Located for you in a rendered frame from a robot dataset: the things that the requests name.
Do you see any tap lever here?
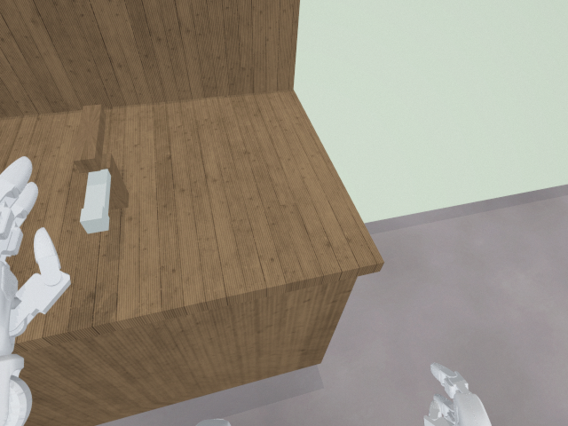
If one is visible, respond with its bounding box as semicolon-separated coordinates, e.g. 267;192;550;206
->
80;169;111;233

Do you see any counter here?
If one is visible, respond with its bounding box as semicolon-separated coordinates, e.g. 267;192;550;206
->
0;0;384;426

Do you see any right robot hand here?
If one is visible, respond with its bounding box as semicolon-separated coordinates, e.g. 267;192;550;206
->
423;362;492;426

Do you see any left robot hand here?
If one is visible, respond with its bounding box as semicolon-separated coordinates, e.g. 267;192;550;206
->
0;156;71;356

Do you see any left robot forearm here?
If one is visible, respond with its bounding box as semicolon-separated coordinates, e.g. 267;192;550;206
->
0;354;32;426

